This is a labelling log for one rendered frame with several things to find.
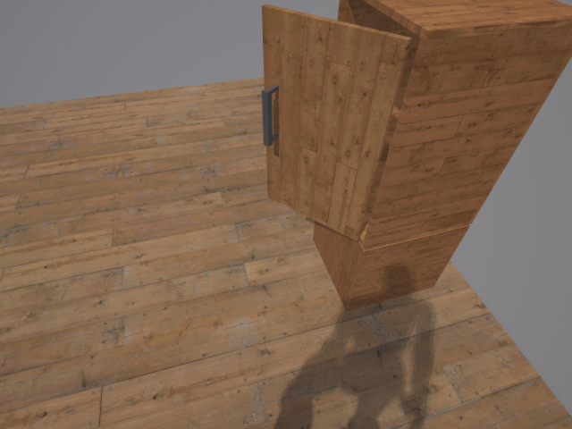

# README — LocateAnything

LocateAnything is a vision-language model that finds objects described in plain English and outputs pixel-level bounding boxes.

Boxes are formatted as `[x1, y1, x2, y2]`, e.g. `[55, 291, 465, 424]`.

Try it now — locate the cupboard door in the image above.
[262, 4, 412, 241]

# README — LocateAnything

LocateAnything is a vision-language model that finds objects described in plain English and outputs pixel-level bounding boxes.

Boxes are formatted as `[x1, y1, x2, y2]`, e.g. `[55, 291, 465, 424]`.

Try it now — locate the handle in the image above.
[262, 85, 279, 147]

